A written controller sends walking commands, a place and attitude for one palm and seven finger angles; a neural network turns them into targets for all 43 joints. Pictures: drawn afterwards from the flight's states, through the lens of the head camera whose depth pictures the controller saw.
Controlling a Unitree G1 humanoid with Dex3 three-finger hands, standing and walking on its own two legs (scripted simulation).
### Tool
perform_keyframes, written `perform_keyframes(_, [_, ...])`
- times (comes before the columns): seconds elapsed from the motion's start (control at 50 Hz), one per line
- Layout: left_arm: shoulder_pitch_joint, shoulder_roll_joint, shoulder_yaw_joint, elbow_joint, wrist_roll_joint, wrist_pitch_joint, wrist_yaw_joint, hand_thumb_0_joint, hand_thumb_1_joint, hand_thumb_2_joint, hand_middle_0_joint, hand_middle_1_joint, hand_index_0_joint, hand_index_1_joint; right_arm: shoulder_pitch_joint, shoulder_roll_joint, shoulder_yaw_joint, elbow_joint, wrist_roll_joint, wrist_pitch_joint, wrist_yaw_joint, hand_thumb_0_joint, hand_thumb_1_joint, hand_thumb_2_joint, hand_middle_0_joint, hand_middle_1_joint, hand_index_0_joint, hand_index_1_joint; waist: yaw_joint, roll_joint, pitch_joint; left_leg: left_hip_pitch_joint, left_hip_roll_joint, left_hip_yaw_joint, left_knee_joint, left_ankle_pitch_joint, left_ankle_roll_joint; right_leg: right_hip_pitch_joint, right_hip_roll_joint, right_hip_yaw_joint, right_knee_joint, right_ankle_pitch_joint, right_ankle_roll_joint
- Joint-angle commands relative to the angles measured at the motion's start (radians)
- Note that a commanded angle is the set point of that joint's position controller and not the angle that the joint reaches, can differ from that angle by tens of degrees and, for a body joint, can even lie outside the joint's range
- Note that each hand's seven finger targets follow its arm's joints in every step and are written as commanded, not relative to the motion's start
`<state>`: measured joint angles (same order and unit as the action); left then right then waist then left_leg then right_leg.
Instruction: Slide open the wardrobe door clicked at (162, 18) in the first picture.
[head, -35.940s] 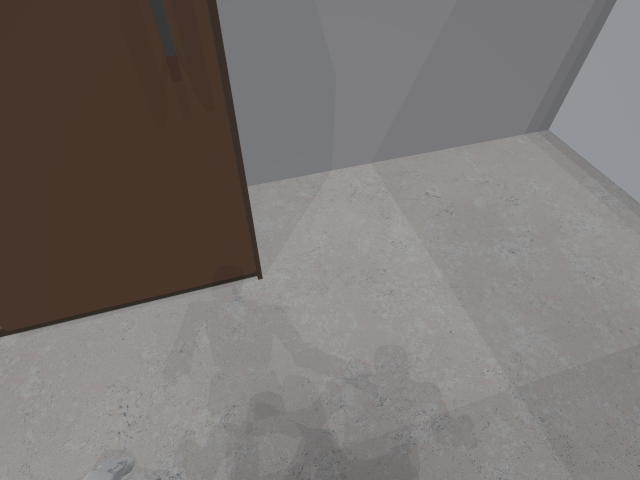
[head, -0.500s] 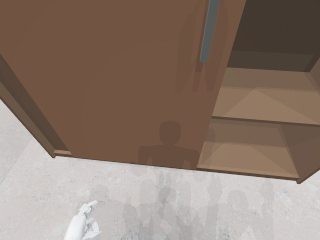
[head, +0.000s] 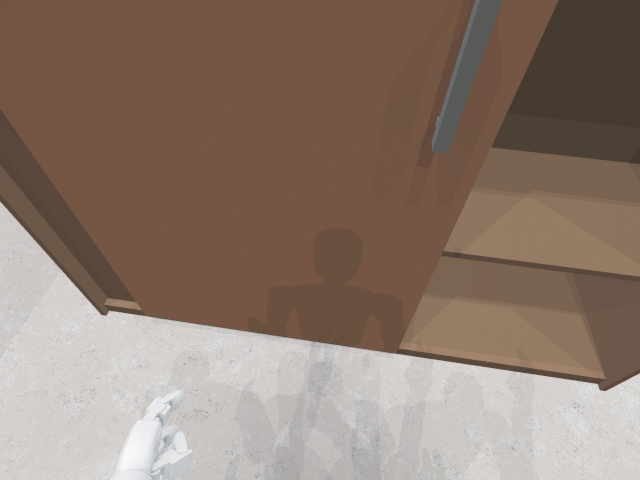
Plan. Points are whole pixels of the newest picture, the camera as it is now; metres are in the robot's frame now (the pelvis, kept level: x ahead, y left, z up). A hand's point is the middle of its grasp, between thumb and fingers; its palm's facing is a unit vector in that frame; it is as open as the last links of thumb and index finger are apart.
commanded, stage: stop stepping back and stand still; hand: right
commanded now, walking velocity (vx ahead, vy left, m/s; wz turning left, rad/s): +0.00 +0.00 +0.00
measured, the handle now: (464, 58) +0.56 -0.13 +0.24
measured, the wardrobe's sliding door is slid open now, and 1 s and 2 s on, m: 0.66 0.66 0.66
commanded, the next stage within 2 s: let the arm hang, fingers relaxed in 0.24 s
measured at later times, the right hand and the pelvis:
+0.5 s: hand (532, 458) +0.18 -0.24 -0.06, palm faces +0.03 +0.88 -0.47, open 7.4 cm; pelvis -0.01 +0.00 -0.01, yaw -1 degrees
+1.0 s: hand out of the picture -0.01 -0.20 -0.18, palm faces +0.05 +0.96 -0.26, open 7.3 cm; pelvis -0.01 +0.00 +0.00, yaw -3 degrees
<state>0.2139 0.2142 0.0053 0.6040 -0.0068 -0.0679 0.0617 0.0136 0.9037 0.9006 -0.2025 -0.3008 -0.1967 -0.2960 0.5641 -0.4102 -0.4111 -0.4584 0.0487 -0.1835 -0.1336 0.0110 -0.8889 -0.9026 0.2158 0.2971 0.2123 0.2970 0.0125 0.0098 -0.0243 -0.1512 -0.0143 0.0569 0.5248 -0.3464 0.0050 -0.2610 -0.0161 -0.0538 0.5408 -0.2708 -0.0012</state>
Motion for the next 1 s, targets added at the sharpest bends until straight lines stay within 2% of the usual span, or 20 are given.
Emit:
perform_keyframes(0.0, [-0.065,0.115,0.039,-0.157,-0.002,-0.054,0.012,0.0,0.9,0.9,-0.2,-0.3,-0.2,-0.3,-0.004,-0.197,-0.157,-0.222,0.002,-0.07,-0.02,0.0,-0.9,-0.9,0.2,0.3,0.2,0.3,-0.011,-0.04,-0.151,0.083,0.105,-0.08,-0.047,0.754,-0.004,0.057,-0.063,0.029,0.029,0.605,-0.024])
perform_keyframes(0.16, [-0.073,0.106,0.032,-0.16,0.003,-0.042,0.02,0.0,0.9,0.9,-0.2,-0.3,-0.2,-0.3,-0.025,-0.185,-0.136,-0.157,0.0,-0.063,-0.023,0.0,-0.9,-0.9,0.2,0.3,0.2,0.3,-0.016,0.018,-0.168,0.116,0.116,-0.076,-0.05,0.945,-0.04,0.067,-0.029,-0.009,0.013,0.538,-0.031])
perform_keyframes(0.3, [-0.079,0.108,0.032,-0.171,0.006,-0.033,0.021,0.0,0.9,0.9,-0.2,-0.3,-0.2,-0.3,-0.028,-0.185,-0.129,-0.201,-0.001,-0.053,-0.024,0.0,-0.9,-0.9,0.2,0.3,0.2,0.3,-0.019,-0.021,-0.171,0.076,0.092,-0.063,-0.075,0.817,-0.048,0.116,-0.046,0.005,-0.008,0.601,-0.035])
perform_keyframes(0.32, [-0.143,0.3,0.071,0.004,-0.013,-0.057,-0.059,0.0,0.9,0.9,-0.2,-0.3,-0.2,-0.3,-0.123,-0.046,0.31,0.529,-0.07,0.112,0.095,0.0,-0.9,-0.9,0.2,0.3,0.2,0.3,0.024,-0.084,-0.069,-0.055,0.188,-0.031,0.06,0.904,0.021,0.063,-0.069,0.051,0.117,0.624,-0.03])
perform_keyframes(0.34, [-0.074,0.268,0.089,0.01,0.007,-0.027,-0.057,0.0,0.9,0.9,-0.2,-0.3,-0.2,-0.3,-0.103,-0.015,0.301,0.554,-0.077,0.172,0.115,0.0,-0.9,-0.9,0.2,0.3,0.2,0.3,0.025,-0.073,-0.151,-0.087,0.169,-0.081,0.045,0.819,0.027,0.118,-0.078,0.059,0.115,0.567,-0.032])
perform_keyframes(0.42, [-0.066,0.222,0.049,0.061,0.019,0.036,-0.06,0.0,0.9,0.9,-0.2,-0.3,-0.2,-0.3,-0.259,-0.028,0.336,0.806,-0.076,0.163,0.131,0.0,-0.9,-0.9,0.2,0.3,0.2,0.3,-0.004,0.199,-0.044,-0.1,0.2,-0.089,-0.053,0.476,0.051,-0.029,-0.081,0.107,0.081,0.235,-0.037])
perform_keyframes(0.48, [-0.078,0.202,0.043,0.063,0.041,0.05,-0.053,0.0,0.9,0.9,-0.2,-0.3,-0.2,-0.3,-0.245,-0.077,0.325,0.986,-0.08,0.159,0.114,0.0,-0.9,-0.9,0.2,0.3,0.2,0.3,-0.036,0.216,-0.077,0.181,0.221,-0.118,0.033,1.079,0.038,-0.146,-0.004,0.042,0.108,0.236,-0.026])
perform_keyframes(0.52, [-0.106,0.208,0.05,0.086,0.043,0.061,-0.03,0.0,0.9,0.9,-0.2,-0.3,-0.2,-0.3,-0.244,-0.086,0.321,1.101,-0.081,0.163,0.098,0.0,-0.9,-0.9,0.2,0.3,0.2,0.3,-0.055,0.295,-0.078,0.287,0.268,-0.169,0.025,1.303,0.052,-0.222,0.021,0.026,0.188,-0.022,-0.016])
perform_keyframes(0.56, [-0.076,0.192,0.048,0.138,0.042,0.07,-0.027,0.0,0.9,0.9,-0.2,-0.3,-0.2,-0.3,-0.303,-0.072,0.333,1.169,-0.079,0.174,0.097,0.0,-0.9,-0.9,0.2,0.3,0.2,0.3,-0.018,0.133,-0.029,0.229,0.267,-0.149,0.028,1.205,0.081,-0.148,0.011,0.029,0.089,-0.054,-0.019])
perform_keyframes(0.6, [0.048,0.204,0.048,0.216,0.047,0.065,-0.023,0.0,0.9,0.9,-0.2,-0.3,-0.2,-0.3,-0.337,-0.06,0.338,1.215,-0.065,0.175,0.099,0.0,-0.9,-0.9,0.2,0.3,0.2,0.3,0.038,-0.075,-0.079,0.069,0.16,-0.072,0.177,0.991,0.021,0.147,-0.039,0.069,-0.005,0.594,-0.052])
perform_keyframes(0.62, [0.106,0.229,0.053,0.25,0.047,0.063,-0.013,0.0,0.9,0.9,-0.2,-0.3,-0.2,-0.3,-0.334,-0.008,0.35,1.233,-0.051,0.176,0.099,0.0,-0.9,-0.9,0.2,0.3,0.2,0.3,0.052,-0.215,-0.124,-0.07,0.098,-0.034,0.252,0.675,0.002,0.305,-0.149,0.183,0.022,0.89,-0.115])
perform_keyframes(0.64, [0.131,0.235,0.051,0.277,0.038,0.064,-0.008,0.0,0.9,0.9,-0.2,-0.3,-0.2,-0.3,-0.363,0.042,0.367,1.246,-0.047,0.18,0.099,0.0,-0.9,-0.9,0.2,0.3,0.2,0.3,0.056,-0.281,-0.118,-0.135,0.039,-0.04,0.307,0.074,-0.003,0.323,-0.248,0.287,-0.037,1.106,-0.187])
perform_keyframes(0.66, [0.1,0.198,0.039,0.303,0.035,0.068,-0.005,0.0,0.9,0.9,-0.2,-0.3,-0.2,-0.3,-0.35,0.107,0.371,1.276,-0.046,0.193,0.099,0.0,-0.9,-0.9,0.2,0.3,0.2,0.3,0.027,-0.282,-0.066,-0.15,0.03,-0.085,0.301,-0.206,-0.002,0.261,-0.277,0.264,-0.075,1.085,-0.202])
perform_keyframes(0.68, [0.08,0.172,0.03,0.317,0.038,0.068,-0.002,0.0,0.9,0.9,-0.2,-0.3,-0.2,-0.3,-0.344,0.119,0.374,1.31,-0.046,0.202,0.104,0.0,-0.9,-0.9,0.2,0.3,0.2,0.3,0.016,-0.274,-0.029,-0.138,0.037,-0.103,0.247,-0.234,0.0,0.231,-0.262,0.244,-0.096,0.973,-0.194])
perform_keyframes(0.72, [0.072,0.16,0.028,0.348,0.036,0.066,0.0,0.0,0.9,0.9,-0.2,-0.3,-0.2,-0.3,-0.305,0.116,0.371,1.365,-0.054,0.197,0.117,0.0,-0.9,-0.9,0.2,0.3,0.2,0.3,-0.005,-0.251,-0.057,-0.087,0.028,-0.049,0.036,-0.051,0.004,0.284,-0.192,0.183,-0.047,0.965,-0.136])
perform_keyframes(0.74, [0.076,0.161,0.031,0.355,0.025,0.066,0.001,0.0,0.9,0.9,-0.2,-0.3,-0.2,-0.3,-0.265,0.104,0.368,1.394,-0.056,0.187,0.119,0.0,-0.9,-0.9,0.2,0.3,0.2,0.3,-0.015,-0.156,-0.103,-0.001,0.023,-0.038,-0.074,0.157,0.004,0.288,-0.161,0.157,-0.003,0.901,-0.096])
perform_keyframes(0.78, [0.085,0.13,0.033,0.363,0.011,0.066,0.0,0.0,0.9,0.9,-0.2,-0.3,-0.2,-0.3,-0.235,0.077,0.368,1.441,-0.058,0.176,0.11,0.0,-0.9,-0.9,0.2,0.3,0.2,0.3,-0.006,-0.016,-0.111,0.122,0.126,-0.132,-0.081,0.608,0.042,0.145,-0.082,0.097,0.0,0.491,-0.019])
perform_keyframes(0.8, [0.08,0.118,0.033,0.377,0.013,0.071,-0.002,0.0,0.9,0.9,-0.2,-0.3,-0.2,-0.3,-0.263,0.065,0.37,1.451,-0.057,0.176,0.109,0.0,-0.9,-0.9,0.2,0.3,0.2,0.3,0.0,-0.005,-0.038,0.081,0.158,-0.144,-0.078,0.65,0.062,0.112,-0.062,0.086,-0.019,0.36,-0.007])
perform_keyframes(0.86, [0.1,0.082,0.027,0.421,0.019,0.075,-0.001,0.0,0.9,0.9,-0.2,-0.3,-0.2,-0.3,-0.252,0.078,0.371,1.487,-0.057,0.175,0.101,0.0,-0.9,-0.9,0.2,0.3,0.2,0.3,0.002,0.032,-0.023,0.107,0.147,-0.127,-0.046,0.813,0.053,0.104,-0.059,0.062,-0.028,0.41,-0.006])
perform_keyframes(0.98, [0.096,0.063,0.027,0.458,0.018,0.07,-0.003,0.0,0.9,0.9,-0.2,-0.3,-0.2,-0.3,-0.255,0.103,0.375,1.511,-0.055,0.174,0.094,0.0,-0.9,-0.9,0.2,0.3,0.2,0.3,-0.002,0.036,-0.021,0.08,0.121,-0.104,-0.078,0.677,0.028,0.14,-0.072,0.07,-0.068,0.435,-0.016])
